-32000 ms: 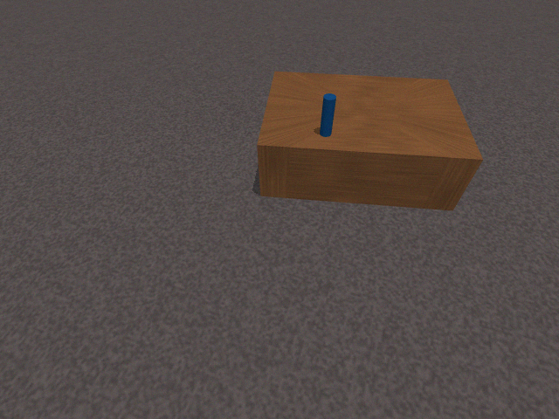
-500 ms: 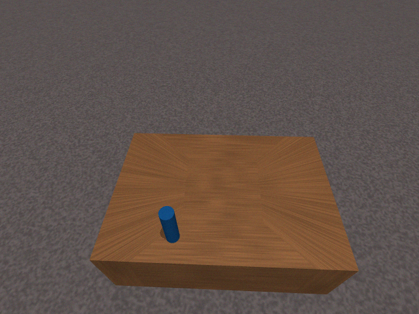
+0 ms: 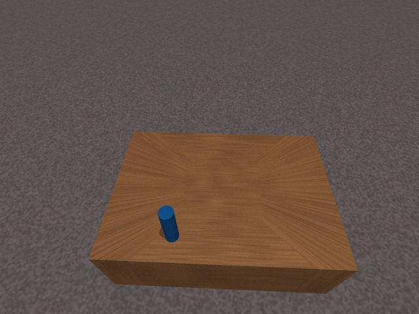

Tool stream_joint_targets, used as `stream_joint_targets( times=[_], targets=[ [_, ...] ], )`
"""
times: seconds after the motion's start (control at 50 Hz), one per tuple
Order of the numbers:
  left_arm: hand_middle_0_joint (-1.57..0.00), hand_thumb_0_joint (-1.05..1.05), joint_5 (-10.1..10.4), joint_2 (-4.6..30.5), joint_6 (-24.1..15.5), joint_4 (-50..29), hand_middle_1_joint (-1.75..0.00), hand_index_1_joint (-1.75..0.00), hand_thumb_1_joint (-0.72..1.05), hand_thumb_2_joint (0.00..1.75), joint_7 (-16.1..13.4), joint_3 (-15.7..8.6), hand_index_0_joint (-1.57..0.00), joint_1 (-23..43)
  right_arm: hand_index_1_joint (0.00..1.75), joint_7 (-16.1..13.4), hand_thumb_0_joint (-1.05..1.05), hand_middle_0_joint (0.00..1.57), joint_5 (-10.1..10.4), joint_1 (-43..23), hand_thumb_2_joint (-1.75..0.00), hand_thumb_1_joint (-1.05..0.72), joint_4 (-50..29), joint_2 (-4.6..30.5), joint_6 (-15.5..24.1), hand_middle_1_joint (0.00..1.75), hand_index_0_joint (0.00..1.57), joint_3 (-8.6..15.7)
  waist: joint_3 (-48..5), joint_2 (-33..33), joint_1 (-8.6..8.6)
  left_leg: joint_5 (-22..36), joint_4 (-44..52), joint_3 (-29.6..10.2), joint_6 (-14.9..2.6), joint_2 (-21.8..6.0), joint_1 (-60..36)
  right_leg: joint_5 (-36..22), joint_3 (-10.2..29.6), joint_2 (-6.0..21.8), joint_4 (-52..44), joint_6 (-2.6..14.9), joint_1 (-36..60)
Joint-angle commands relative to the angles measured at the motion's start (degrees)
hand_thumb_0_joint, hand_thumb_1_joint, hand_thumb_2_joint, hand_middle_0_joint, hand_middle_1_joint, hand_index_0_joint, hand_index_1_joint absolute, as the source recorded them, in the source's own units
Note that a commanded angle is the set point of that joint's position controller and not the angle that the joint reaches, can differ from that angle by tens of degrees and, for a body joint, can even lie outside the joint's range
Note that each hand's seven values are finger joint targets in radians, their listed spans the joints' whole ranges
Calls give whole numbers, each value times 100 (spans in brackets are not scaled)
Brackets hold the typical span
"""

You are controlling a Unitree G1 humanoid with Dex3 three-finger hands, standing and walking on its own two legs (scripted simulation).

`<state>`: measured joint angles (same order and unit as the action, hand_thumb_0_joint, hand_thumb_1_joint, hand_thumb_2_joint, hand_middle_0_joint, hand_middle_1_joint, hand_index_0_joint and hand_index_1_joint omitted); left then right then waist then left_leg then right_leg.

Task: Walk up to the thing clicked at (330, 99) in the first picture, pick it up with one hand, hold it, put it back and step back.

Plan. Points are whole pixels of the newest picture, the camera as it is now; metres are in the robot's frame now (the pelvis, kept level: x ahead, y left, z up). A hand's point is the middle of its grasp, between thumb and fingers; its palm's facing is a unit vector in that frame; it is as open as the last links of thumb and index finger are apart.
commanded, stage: stand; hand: left
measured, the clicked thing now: (169, 225) +0.45 +0.17 -0.36
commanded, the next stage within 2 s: step back in 0.56 s
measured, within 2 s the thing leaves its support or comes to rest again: neither
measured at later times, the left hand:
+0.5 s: hand out of the picture +0.07 +0.25 -0.16, palm faces -0.03 -0.94 -0.34, open 7.4 cm
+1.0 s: hand out of the picture -0.03 +0.25 -0.17, palm faces +0.01 -0.91 -0.42, open 7.4 cm
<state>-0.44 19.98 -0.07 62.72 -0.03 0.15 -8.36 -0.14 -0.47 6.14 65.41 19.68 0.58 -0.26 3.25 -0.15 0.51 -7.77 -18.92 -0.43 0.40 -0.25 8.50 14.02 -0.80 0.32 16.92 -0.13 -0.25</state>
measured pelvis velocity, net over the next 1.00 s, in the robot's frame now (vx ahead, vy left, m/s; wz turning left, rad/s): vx -0.08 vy -0.02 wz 0.02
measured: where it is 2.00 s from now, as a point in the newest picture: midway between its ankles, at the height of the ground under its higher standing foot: outside the picture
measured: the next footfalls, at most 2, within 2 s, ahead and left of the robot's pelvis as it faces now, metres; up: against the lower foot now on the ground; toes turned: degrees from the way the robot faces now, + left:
left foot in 1.34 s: -0.15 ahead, +0.13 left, +0.00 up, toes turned +5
right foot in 1.82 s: -0.30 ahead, -0.11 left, +0.00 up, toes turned +0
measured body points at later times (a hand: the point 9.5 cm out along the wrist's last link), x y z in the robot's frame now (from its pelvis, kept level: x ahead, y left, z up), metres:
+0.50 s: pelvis +0.00 +0.00 +0.00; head +0.01 +0.00 +0.45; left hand +0.07 +0.30 -0.13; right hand +0.07 -0.30 -0.13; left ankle +0.03 +0.12 -0.75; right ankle -0.05 -0.12 -0.75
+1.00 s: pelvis -0.08 -0.02 -0.03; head -0.03 -0.05 +0.41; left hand -0.03 +0.30 -0.14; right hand +0.05 -0.34 -0.16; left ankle -0.01 +0.12 -0.71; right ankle -0.08 -0.12 -0.75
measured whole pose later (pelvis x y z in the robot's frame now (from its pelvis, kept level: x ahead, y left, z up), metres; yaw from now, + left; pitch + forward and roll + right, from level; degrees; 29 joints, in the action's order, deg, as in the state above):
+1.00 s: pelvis -0.08 -0.02 -0.03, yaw +1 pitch -2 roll +1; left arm -1.7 20.5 2.8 54.1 0.6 -3.8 -9.7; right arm -0.8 -0.5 3.2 53.5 23.2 -4.2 3.7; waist 9.9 2.1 -1.2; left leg -26.5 -55.1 -7.2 -1.2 5.4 29.6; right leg 22.2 -0.5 -0.3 41.6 2.6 -17.0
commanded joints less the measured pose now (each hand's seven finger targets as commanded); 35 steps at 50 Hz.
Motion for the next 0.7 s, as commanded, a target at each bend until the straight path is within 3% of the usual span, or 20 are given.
stream_joint_targets(
  times=[0.0,0.1,0.24,0.52,0.54,0.56,0.62,0.68],
  targets=[
    [-20,0,-18,1218,-136,-319,-30,-30,90,90,-82,-267,-20,170,30,-62,0,20,2,-245,-90,-90,-319,1219,98,30,20,223,-316,64,-12,876,175,-606,-126,-682,-457,-790,467,718,-327,109,-554],
    [-20,0,-18,1217,-124,-296,-30,-30,90,90,-68,-272,-20,119,30,-59,0,20,4,-212,-90,-90,-302,1233,106,30,20,233,-305,104,-30,757,234,-649,-140,-698,-430,-609,459,703,-312,132,-530],
    [-20,0,-17,1225,-139,-319,-30,-30,90,90,-87,-278,-20,146,30,-62,0,20,1,-245,-90,-90,-346,1192,110,30,20,235,-403,-31,-36,1292,107,-603,-157,-695,-467,-1157,430,739,-253,98,-449],
    [-20,0,-7,1206,-134,-320,-30,-30,90,90,-86,-265,-20,108,30,-63,0,20,13,-219,-90,-90,-344,1242,109,30,20,227,-427,67,-34,1174,68,-593,-172,-706,-534,-1083,468,752,-273,117,-431],
    [-20,0,84,1554,-54,-364,-30,-30,90,90,-120,-564,-20,178,30,-40,0,20,-14,-396,-90,-90,-497,1475,7,30,20,350,309,31,-51,2078,-428,-614,-345,-626,114,-1700,351,569,276,143,-815],
    [-20,0,109,1477,-23,-433,-30,-30,90,90,-143,-569,-20,25,30,-46,0,20,18,-357,-90,-90,-596,1389,-28,30,20,359,163,26,-66,2321,-605,-542,-421,-653,46,-1810,278,543,417,185,-864],
    [-20,0,95,1367,24,-637,-30,-30,90,90,-137,-596,-20,2,30,-33,0,20,71,-215,-90,-90,-779,1418,-72,30,20,432,-421,49,-16,2420,-917,-561,-609,-700,-42,-1744,271,505,839,350,-716],
    [-20,0,68,1304,117,-843,-30,-30,90,90,-112,-620,-20,78,30,-16,0,20,60,-206,-90,-90,-973,1540,-145,30,20,552,-733,323,10,1737,-933,-820,-806,-827,140,-910,348,452,1351,487,-860]
  ],
)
